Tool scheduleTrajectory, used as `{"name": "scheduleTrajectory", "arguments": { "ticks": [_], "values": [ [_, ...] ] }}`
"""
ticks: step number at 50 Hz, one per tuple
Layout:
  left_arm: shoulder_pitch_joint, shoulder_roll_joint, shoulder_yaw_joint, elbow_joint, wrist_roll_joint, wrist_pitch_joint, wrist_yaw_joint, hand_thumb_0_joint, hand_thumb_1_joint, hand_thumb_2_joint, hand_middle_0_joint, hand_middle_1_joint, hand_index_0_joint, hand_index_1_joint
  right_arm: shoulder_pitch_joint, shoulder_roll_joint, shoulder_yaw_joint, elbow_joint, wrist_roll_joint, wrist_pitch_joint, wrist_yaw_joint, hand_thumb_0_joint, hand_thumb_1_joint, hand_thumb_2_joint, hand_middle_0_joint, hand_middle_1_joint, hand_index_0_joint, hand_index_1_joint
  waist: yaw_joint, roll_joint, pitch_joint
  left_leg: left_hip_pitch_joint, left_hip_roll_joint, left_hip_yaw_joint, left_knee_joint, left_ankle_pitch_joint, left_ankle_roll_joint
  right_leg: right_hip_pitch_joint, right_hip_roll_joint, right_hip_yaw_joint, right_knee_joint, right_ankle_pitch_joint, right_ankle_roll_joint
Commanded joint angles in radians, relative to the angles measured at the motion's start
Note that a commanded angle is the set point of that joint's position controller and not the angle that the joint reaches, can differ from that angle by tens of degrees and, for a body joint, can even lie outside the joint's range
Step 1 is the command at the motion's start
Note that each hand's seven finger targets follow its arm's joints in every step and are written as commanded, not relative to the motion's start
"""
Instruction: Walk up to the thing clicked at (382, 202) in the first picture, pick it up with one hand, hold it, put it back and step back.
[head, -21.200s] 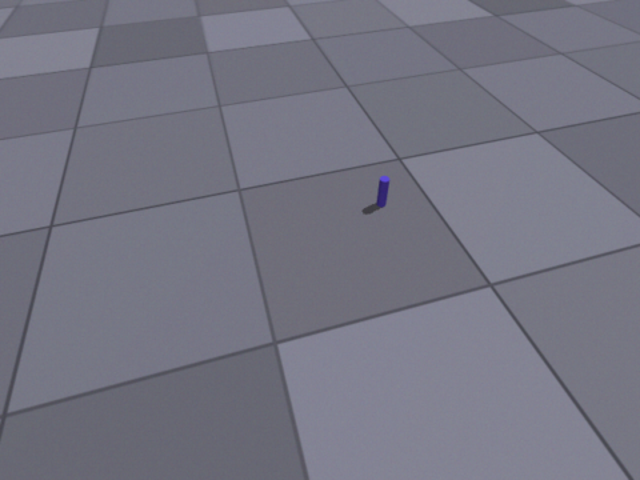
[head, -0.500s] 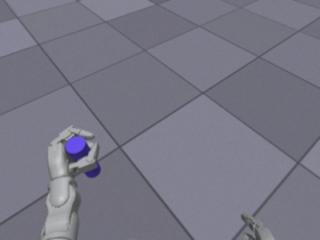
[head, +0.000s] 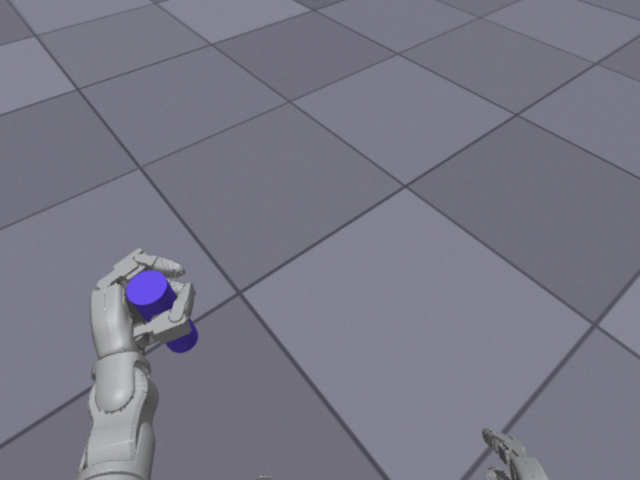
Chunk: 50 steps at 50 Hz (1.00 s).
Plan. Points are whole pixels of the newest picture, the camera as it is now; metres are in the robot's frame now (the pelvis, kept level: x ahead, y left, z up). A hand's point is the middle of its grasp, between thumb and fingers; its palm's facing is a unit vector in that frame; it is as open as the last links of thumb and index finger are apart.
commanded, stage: crouch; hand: left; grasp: from the side
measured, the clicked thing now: (167, 315) +0.33 +0.21 +0.02
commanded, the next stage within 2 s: lower in 1.98 s
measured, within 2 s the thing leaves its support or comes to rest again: neither
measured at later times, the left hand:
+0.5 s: hand (183, 334) +0.35 +0.22 -0.08, palm faces +0.31 -0.95 -0.02, open 5.6 cm
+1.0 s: hand (203, 367) +0.39 +0.25 -0.32, palm faces +0.35 -0.94 -0.03, open 5.6 cm
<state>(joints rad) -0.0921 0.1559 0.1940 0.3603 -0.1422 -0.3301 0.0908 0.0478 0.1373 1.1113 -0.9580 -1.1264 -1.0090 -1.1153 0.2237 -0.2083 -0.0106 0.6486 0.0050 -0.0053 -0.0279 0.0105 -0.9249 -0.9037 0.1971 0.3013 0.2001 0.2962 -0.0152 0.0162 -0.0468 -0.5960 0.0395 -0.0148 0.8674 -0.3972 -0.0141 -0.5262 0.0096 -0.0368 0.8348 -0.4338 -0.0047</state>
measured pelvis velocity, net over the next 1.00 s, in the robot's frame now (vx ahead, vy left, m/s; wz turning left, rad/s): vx -0.08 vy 0.00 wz -0.09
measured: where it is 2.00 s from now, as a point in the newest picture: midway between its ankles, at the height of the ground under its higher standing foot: outside the picture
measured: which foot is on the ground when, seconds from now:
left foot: down 0.00-1.00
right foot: down 0.00-1.00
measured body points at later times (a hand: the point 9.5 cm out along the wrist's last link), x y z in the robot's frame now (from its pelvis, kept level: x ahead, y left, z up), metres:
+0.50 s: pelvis -0.02 +0.00 -0.07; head +0.09 +0.03 +0.36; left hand +0.32 +0.27 -0.07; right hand +0.11 -0.26 -0.18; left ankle +0.02 +0.13 -0.70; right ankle -0.01 -0.12 -0.70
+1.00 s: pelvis -0.08 +0.00 -0.29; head +0.12 +0.03 +0.11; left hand +0.36 +0.30 -0.32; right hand +0.04 -0.26 -0.42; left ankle +0.02 +0.13 -0.70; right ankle -0.01 -0.12 -0.70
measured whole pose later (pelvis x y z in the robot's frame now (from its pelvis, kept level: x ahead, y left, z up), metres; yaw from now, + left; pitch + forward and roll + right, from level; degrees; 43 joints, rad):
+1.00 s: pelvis -0.08 +0.00 -0.29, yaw -5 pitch +33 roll -5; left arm -0.68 0.45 0.54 1.14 -0.10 -0.76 -0.05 0.05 0.13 1.12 -0.96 -1.11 -1.01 -1.11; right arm 0.09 -0.24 0.04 0.69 -0.10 0.00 0.08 0.01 -0.90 -0.90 0.20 0.30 0.20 0.30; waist -0.09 -0.03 -0.16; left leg -1.98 0.07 -0.09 2.04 -0.65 -0.02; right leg -1.89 0.04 -0.08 2.02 -0.71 -0.02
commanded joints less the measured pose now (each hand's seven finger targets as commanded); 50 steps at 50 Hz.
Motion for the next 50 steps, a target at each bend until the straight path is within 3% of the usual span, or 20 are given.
{"name": "scheduleTrajectory", "arguments": {
  "ticks": [1,3,6,9,10,13,14,18,19,21,23,27,29,33,36,37,39,45,47,50],
  "values": [
    [-0.28,0.139,0.043,-0.213,-0.003,-0.072,-0.005,0.0,0.475,1.206,-1.235,-1.29,-1.244,-1.288,-0.043,-0.138,-0.049,-0.123,-0.001,-0.051,-0.008,0.0,-0.883,-0.902,0.199,0.3,0.2,0.299,-0.016,0.012,-0.238,0.16,-0.023,0.003,-0.118,0.188,0.021,0.045,0.005,0.007,-0.127,0.248,0.001],
    [-0.263,0.12,0.021,-0.193,0.007,-0.067,-0.008,0.0,0.537,1.222,-1.291,-1.322,-1.303,-1.317,-0.042,-0.137,-0.049,-0.128,0.0,-0.052,-0.008,0.0,-0.861,-0.898,0.199,0.3,0.2,0.3,-0.016,-0.012,-0.211,0.14,-0.023,0.003,-0.119,0.159,0.022,0.032,0.004,0.005,-0.129,0.223,0.0],
    [-0.247,0.102,0.043,-0.146,-0.009,-0.081,-0.007,0.0,0.535,1.234,-1.298,-1.341,-1.312,-1.334,-0.039,-0.136,-0.051,-0.119,-0.002,-0.058,-0.005,0.0,-0.861,-0.897,0.199,0.3,0.2,0.3,-0.013,-0.028,-0.211,0.118,-0.022,-0.001,-0.108,0.152,0.023,0.021,0.003,0.002,-0.114,0.216,-0.001],
    [-0.257,0.13,0.078,-0.1,-0.005,-0.107,-0.003,0.0,0.523,1.231,-1.284,-1.333,-1.297,-1.328,-0.032,-0.142,-0.057,-0.108,-0.007,-0.062,0.002,0.0,-0.865,-0.898,0.199,0.3,0.2,0.3,-0.011,-0.015,-0.215,0.081,-0.02,-0.005,-0.082,0.152,0.022,-0.018,0.005,0.001,-0.083,0.209,-0.006],
    [-0.241,0.106,0.058,-0.084,-0.001,-0.121,-0.007,0.0,0.561,1.239,-1.282,-1.337,-1.297,-1.329,-0.027,-0.141,-0.06,-0.107,-0.01,-0.065,0.007,0.0,-0.861,-0.897,0.199,0.299,0.2,0.299,-0.017,-0.015,-0.225,0.085,-0.019,-0.007,-0.07,0.17,0.022,-0.031,0.007,-0.001,-0.064,0.224,-0.005],
    [-0.282,0.14,0.084,-0.036,0.012,-0.169,-0.012,0.0,0.554,1.236,-1.261,-1.321,-1.274,-1.316,-0.006,-0.139,-0.063,-0.084,-0.019,-0.069,0.012,0.0,-0.86,-0.897,0.199,0.299,0.2,0.299,-0.028,-0.026,-0.283,0.048,-0.021,-0.004,0.008,0.236,0.033,-0.07,0.0,0.012,-0.013,0.294,0.0],
    [-0.297,0.164,0.117,-0.016,0.01,-0.19,-0.015,0.0,0.546,1.241,-1.258,-1.328,-1.271,-1.322,0.002,-0.147,-0.067,-0.077,-0.023,-0.068,0.014,0.0,-0.867,-0.898,0.199,0.299,0.2,0.299,-0.025,-0.023,-0.301,0.025,-0.022,-0.003,0.037,0.246,0.035,-0.088,-0.003,0.017,0.01,0.308,0.001],
    [-0.39,0.151,0.113,0.105,0.013,-0.283,-0.033,0.0,0.514,1.216,-1.249,-1.311,-1.259,-1.308,-0.009,-0.148,-0.071,-0.058,-0.036,-0.08,0.031,0.0,-0.878,-0.901,0.199,0.299,0.2,0.299,-0.044,-0.015,-0.306,-0.12,-0.02,-0.01,0.157,0.154,0.036,-0.266,-0.001,0.019,0.127,0.216,-0.006],
    [-0.441,0.185,0.136,0.092,0.012,-0.313,-0.035,0.0,0.536,1.226,-1.25,-1.311,-1.258,-1.311,-0.011,-0.155,-0.078,-0.054,-0.039,-0.082,0.033,0.0,-0.879,-0.902,0.199,0.3,0.2,0.3,-0.04,0.011,-0.34,-0.163,-0.022,-0.007,0.199,0.131,0.034,-0.3,-0.005,0.031,0.157,0.196,-0.007],
    [-0.39,0.165,0.129,0.232,0.017,-0.35,-0.053,0.0,0.511,1.215,-1.256,-1.313,-1.266,-1.31,-0.013,-0.155,-0.072,-0.057,-0.046,-0.087,0.046,0.0,-0.879,-0.9,0.199,0.299,0.199,0.299,-0.047,0.002,-0.352,-0.254,-0.023,-0.02,0.265,0.079,0.031,-0.401,0.007,0.013,0.243,0.131,-0.013],
    [-0.477,0.228,0.158,0.197,0.017,-0.4,-0.062,0.0,0.531,1.232,-1.259,-1.316,-1.265,-1.317,-0.014,-0.173,-0.08,-0.061,-0.05,-0.087,0.055,0.0,-0.877,-0.9,0.199,0.3,0.2,0.3,-0.043,0.048,-0.47,-0.298,-0.02,-0.026,0.359,0.081,0.033,-0.495,0.009,0.019,0.327,0.113,-0.016],
    [-0.495,0.22,0.177,0.311,-0.009,-0.45,-0.079,0.0,0.496,1.242,-1.256,-1.315,-1.26,-1.319,-0.011,-0.2,-0.07,-0.072,-0.054,-0.081,0.076,0.0,-0.874,-0.9,0.198,0.299,0.199,0.299,-0.028,0.061,-0.571,-0.408,-0.016,-0.055,0.479,0.101,0.025,-0.668,0.022,-0.014,0.498,0.083,-0.028],
    [-0.523,0.267,0.208,0.305,-0.013,-0.466,-0.078,0.0,0.533,1.265,-1.281,-1.334,-1.284,-1.34,-0.015,-0.208,-0.069,-0.07,-0.058,-0.072,0.082,0.0,-0.871,-0.9,0.198,0.299,0.199,0.299,-0.008,0.102,-0.636,-0.426,-0.014,-0.055,0.534,0.119,0.022,-0.726,0.029,-0.013,0.557,0.078,-0.031],
    [-0.614,0.321,0.244,0.313,-0.015,-0.481,-0.088,0.0,0.498,1.285,-1.287,-1.346,-1.286,-1.356,0.0,-0.22,-0.063,-0.052,-0.065,-0.049,0.088,0.0,-0.887,-0.905,0.198,0.299,0.199,0.299,-0.024,0.113,-0.699,-0.514,-0.012,-0.056,0.628,0.128,0.027,-0.795,0.032,-0.007,0.641,0.095,-0.03],
    [-0.666,0.374,0.284,0.348,0.0,-0.49,-0.099,0.0,0.559,1.289,-1.275,-1.345,-1.277,-1.35,0.008,-0.235,-0.067,-0.031,-0.074,-0.036,0.091,0.0,-0.895,-0.906,0.199,0.299,0.199,0.299,-0.038,0.09,-0.741,-0.576,-0.005,-0.06,0.721,0.152,0.035,-0.865,0.035,-0.008,0.718,0.12,-0.028],
    [-0.713,0.374,0.276,0.345,0.004,-0.496,-0.102,0.0,0.548,1.3,-1.277,-1.347,-1.276,-1.356,0.003,-0.228,-0.06,-0.034,-0.076,-0.034,0.093,0.0,-0.897,-0.908,0.199,0.299,0.199,0.299,-0.055,0.081,-0.748,-0.622,-0.006,-0.059,0.753,0.126,0.039,-0.88,0.036,-0.003,0.733,0.109,-0.024],
    [-0.704,0.371,0.294,0.428,0.0,-0.496,-0.11,0.0,0.547,1.3,-1.267,-1.351,-1.27,-1.357,0.0,-0.229,-0.057,-0.021,-0.08,-0.028,0.095,0.0,-0.897,-0.907,0.199,0.299,0.199,0.299,-0.061,0.042,-0.72,-0.702,-0.002,-0.061,0.798,0.068,0.04,-0.919,0.035,-0.005,0.764,0.063,-0.021],
    [-0.84,0.471,0.331,0.583,0.023,-0.501,-0.139,0.0,0.581,1.326,-1.302,-1.391,-1.308,-1.394,-0.005,-0.239,-0.028,-0.015,-0.098,-0.018,0.1,0.0,-0.886,-0.903,0.199,0.3,0.2,0.299,-0.085,0.065,-0.71,-0.89,0.002,-0.059,0.929,-0.064,0.031,-1.059,0.038,-0.014,0.894,-0.06,-0.026],
    [-0.893,0.558,0.378,0.593,0.035,-0.51,-0.144,0.0,0.557,1.317,-1.312,-1.396,-1.319,-1.398,-0.014,-0.244,-0.017,-0.018,-0.102,-0.013,0.098,0.0,-0.887,-0.903,0.199,0.3,0.2,0.3,-0.07,0.097,-0.696,-0.948,0.003,-0.051,0.957,-0.136,0.026,-1.107,0.039,-0.011,0.927,-0.128,-0.029],
    [-0.896,0.589,0.416,0.643,0.037,-0.512,-0.145,0.0,0.534,1.309,-1.312,-1.394,-1.319,-1.397,-0.018,-0.247,-0.002,-0.018,-0.111,-0.007,0.101,0.0,-0.895,-0.905,0.199,0.3,0.2,0.3,-0.071,0.109,-0.698,-1.013,0.005,-0.044,1.008,-0.174,0.023,-1.127,0.043,-0.016,0.972,-0.168,-0.026]
  ]
}}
